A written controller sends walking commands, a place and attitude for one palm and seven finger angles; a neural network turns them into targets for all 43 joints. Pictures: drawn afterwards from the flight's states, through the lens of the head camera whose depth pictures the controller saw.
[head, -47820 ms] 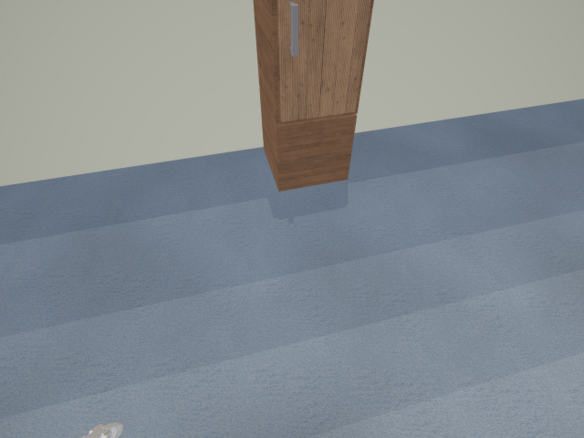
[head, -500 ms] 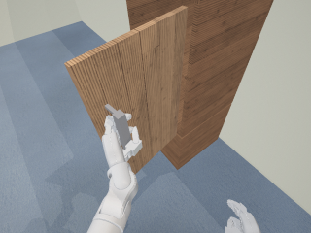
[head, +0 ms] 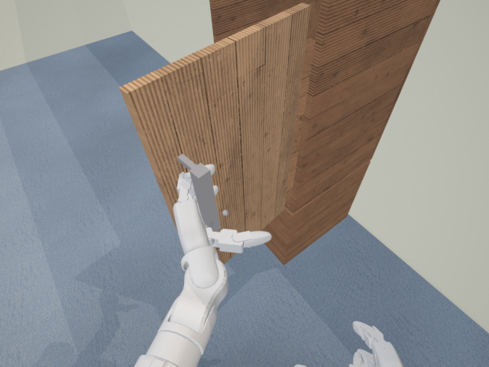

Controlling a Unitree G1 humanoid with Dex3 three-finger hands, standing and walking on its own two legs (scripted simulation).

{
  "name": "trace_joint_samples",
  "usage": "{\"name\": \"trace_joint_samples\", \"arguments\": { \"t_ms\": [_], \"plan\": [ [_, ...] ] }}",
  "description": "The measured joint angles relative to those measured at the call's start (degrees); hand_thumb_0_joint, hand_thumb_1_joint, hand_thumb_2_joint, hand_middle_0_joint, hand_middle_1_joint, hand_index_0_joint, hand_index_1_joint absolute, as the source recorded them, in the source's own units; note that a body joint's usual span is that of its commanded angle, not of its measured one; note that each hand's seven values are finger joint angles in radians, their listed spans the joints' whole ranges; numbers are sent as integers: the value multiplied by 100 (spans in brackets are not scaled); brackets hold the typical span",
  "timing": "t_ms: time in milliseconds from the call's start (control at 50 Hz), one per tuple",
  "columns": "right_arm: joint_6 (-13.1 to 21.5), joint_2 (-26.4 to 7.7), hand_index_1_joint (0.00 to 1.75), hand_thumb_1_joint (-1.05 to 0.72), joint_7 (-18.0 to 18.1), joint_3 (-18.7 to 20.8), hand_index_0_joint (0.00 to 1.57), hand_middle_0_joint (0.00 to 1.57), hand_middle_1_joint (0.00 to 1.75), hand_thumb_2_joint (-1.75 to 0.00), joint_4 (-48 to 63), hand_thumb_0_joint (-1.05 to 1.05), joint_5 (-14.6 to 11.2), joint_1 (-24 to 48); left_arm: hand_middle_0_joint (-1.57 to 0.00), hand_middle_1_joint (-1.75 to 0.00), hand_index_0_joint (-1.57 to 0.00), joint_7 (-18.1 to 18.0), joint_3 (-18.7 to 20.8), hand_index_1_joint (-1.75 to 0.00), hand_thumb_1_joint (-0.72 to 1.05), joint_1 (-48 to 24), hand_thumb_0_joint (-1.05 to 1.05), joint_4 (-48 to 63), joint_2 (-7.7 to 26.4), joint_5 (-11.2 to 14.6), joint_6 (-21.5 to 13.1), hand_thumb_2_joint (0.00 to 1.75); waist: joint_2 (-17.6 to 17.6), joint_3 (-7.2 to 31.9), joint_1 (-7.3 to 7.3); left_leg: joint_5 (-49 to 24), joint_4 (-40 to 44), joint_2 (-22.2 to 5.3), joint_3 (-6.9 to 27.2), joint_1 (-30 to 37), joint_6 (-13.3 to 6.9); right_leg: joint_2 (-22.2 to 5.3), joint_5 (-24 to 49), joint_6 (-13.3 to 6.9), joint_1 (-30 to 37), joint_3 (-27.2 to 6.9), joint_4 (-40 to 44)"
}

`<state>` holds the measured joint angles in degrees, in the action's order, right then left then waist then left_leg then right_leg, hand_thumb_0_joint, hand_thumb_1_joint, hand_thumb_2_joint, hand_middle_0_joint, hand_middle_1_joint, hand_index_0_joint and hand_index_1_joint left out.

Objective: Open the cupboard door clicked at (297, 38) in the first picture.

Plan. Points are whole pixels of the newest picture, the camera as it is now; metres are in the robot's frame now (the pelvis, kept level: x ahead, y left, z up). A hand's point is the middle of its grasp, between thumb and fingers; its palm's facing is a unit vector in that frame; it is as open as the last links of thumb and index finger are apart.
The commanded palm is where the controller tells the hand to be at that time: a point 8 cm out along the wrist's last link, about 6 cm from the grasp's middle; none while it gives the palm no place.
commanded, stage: open thumb and fingers to let go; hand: left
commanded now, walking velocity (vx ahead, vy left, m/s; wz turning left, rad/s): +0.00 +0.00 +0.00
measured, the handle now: (199, 196) +0.38 +0.10 +0.07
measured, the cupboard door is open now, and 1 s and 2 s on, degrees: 98 100 100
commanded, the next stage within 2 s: slide the hand sideways off the handle in 0.16 s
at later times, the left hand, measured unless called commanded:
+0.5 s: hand (219, 233) +0.31 +0.06 +0.07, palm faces -0.17 -0.98 -0.06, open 16.2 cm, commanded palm +0.29 +0.09 +0.07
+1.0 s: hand (201, 255) +0.27 +0.08 +0.06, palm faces -0.09 -1.00 +0.00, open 16.3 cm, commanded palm +0.25 +0.13 +0.07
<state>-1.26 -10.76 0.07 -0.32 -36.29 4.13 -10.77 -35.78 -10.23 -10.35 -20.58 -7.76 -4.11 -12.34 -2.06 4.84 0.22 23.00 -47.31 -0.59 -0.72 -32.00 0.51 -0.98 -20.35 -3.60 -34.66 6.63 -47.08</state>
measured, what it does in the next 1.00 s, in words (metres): stands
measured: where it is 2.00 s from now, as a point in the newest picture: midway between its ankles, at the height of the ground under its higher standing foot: outside the picture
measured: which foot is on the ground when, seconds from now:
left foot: down 0.00-1.00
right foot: down 0.00-1.00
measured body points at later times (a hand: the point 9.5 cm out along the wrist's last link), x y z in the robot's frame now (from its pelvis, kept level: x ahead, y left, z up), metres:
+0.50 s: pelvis -0.02 +0.02 +0.00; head +0.01 +0.00 +0.45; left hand +0.31 +0.11 +0.08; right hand +0.14 -0.20 -0.11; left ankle +0.01 +0.13 -0.70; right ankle +0.04 -0.08 -0.70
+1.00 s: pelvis +0.01 +0.02 +0.00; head +0.05 +0.00 +0.45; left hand +0.27 +0.14 +0.07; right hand +0.19 -0.20 -0.08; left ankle +0.01 +0.13 -0.70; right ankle +0.04 -0.08 -0.70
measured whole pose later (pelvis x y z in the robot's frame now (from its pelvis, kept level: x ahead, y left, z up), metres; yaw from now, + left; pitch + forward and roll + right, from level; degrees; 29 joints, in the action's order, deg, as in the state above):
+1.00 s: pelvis +0.01 +0.02 +0.00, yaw -1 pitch +7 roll +0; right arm 3.6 -12.3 -0.2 -1.8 -28.2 0.4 -13.4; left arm -3.1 -11.0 10.9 -0.6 3.7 3.2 -13.5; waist -1.5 3.5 -0.8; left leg 24.8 -47.3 -0.2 -2.3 -29.3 -0.7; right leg -1.1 -21.5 -2.3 -32.5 4.9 -47.2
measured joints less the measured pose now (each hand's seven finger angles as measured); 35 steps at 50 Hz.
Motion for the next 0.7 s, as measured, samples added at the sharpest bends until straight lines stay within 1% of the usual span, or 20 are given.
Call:
{"name": "trace_joint_samples", "arguments": {
  "t_ms": [100, 200, 280, 300, 320, 360, 380, 420, 440, 480, 500, 540, 560, 620, 700],
  "plan": [
    [13, -7, 30, -90, -18, 23, 20, 20, 30, -90, -12, 1, 11, 14, -31, -82, -30, -87, -32, -82, -48, -147, -1, -108, -24, -36, 27, 31, 13, 2, -8, -7, -60, 19, -14, -85, -31, -21, 27, 25, -75, -15, -36],
    [26, -11, 30, -91, -25, 20, 20, 20, 30, -90, -34, 1, 11, 38, -38, -69, -35, -66, -46, -73, -49, -257, -1, -208, -44, -53, 56, 30, 13, 10, -31, -10, -120, 39, -19, -146, -61, -44, 44, 52, -122, -20, -71],
    [46, 8, 30, -91, -37, 6, 20, 20, 30, -90, -33, 1, 7, 59, -41, -63, -38, -80, -65, -67, -50, -323, -2, -288, -53, -67, 64, 30, 20, 21, -32, -17, -151, 50, -32, -178, -80, -55, 63, 68, -151, -34, -92],
    [62, 9, 30, -91, -35, -9, 20, 20, 30, -90, -29, 1, 4, 61, -41, -62, -37, 11, -76, -65, -50, -306, -2, -276, -18, -105, 45, 30, 27, 5, -24, -20, -159, 59, -32, -179, -87, -65, 64, 72, -152, -34, -104],
    [78, 7, 30, -91, -26, -22, 20, 20, 30, -90, 3, 1, -16, 37, -41, -60, -35, 282, -92, -64, -49, -254, -2, -235, 74, -119, -16, 30, 37, -8, -24, -25, -168, 71, -30, -186, -96, -78, 63, 75, -159, -32, -120],
    [115, -4, 30, -91, 15, -38, 20, 20, 30, -90, 88, 1, -66, -41, -37, -54, -30, 1030, -174, -58, -49, -175, -2, -202, 404, -129, -200, 30, 46, -34, -42, -31, -187, 89, -31, -186, -110, -98, 60, 79, -162, -34, -151],
    [142, -19, 30, -90, 40, -47, 20, 20, 30, -90, 125, 1, -102, -82, -35, -52, -27, 1408, -228, -55, -49, -147, -2, -185, 592, -81, -282, 30, 37, -53, -48, -32, -196, 95, -30, -174, -117, -104, 60, 82, -147, -34, -159],
    [208, -79, 30, -90, 94, -75, 20, 20, 30, -90, 194, 1, -203, -167, -31, -46, -21, 2162, -313, -49, -49, -128, -2, -168, 895, 166, -390, 30, -8, -115, -61, -34, -199, 106, -22, -113, -131, -114, 68, 95, -72, -26, -145],
    [245, -116, 30, -90, 125, -98, 20, 20, 30, -90, 217, 1, -262, -202, -29, -44, -18, 2498, -325, -46, -50, -155, -2, -187, 998, 367, -405, 30, -36, -150, -60, -39, -187, 110, -18, -70, -139, -117, 78, 105, -21, -23, -121],
    [314, -180, 30, -90, 181, -142, 20, 20, 30, -90, 242, 1, -366, -253, -26, -40, -14, 2983, -293, -42, -50, -207, -2, -229, 1095, 758, -351, 30, -80, -206, -55, -62, -132, 116, -30, 27, -154, -118, 114, 129, 81, -35, -48],
    [353, -202, 30, -90, 197, -157, 20, 20, 30, -90, 248, 1, -404, -274, -24, -39, -13, 3128, -269, -40, -50, -225, -2, -245, 1090, 914, -300, 30, -89, -221, -52, -79, -90, 120, -46, 73, -162, -119, 137, 141, 121, -51, -7],
    [432, -227, 30, -90, 189, -173, 20, 20, 30, -90, 265, 1, -445, -319, -21, -36, -12, 3208, -183, -37, -50, -222, -2, -267, 991, 1109, -219, 30, -81, -227, -48, -115, 1, 133, -88, 147, -178, -127, 175, 161, 170, -95, 59],
    [465, -230, 30, -90, 166, -176, 20, 20, 30, -90, 281, 1, -449, -343, -20, -35, -13, 3197, -139, -36, -50, -190, -2, -250, 929, 1130, -197, 30, -64, -218, -49, -129, 41, 140, -113, 171, -184, -131, 187, 170, 177, -120, 79],
    [525, -215, 30, -90, 53, -177, 20, 20, 30, -90, 353, 1, -417, -403, -16, -33, -16, 3051, -63, -34, -50, -2, -2, -100, 780, 1031, -217, 30, 11, -177, -45, -141, 112, 147, -188, 201, -198, -131, 194, 184, 153, -197, 91],
    [541, -170, 30, -90, -111, -150, 20, 20, 30, -90, 491, 1, -360, -456, -12, -33, -16, 2898, -54, -33, -50, 441, -2, 332, 708, 781, -330, 30, 85, -120, -32, -76, 96, 117, -260, 203, -198, -97, 144, 184, 107, -270, 45]
  ]
}}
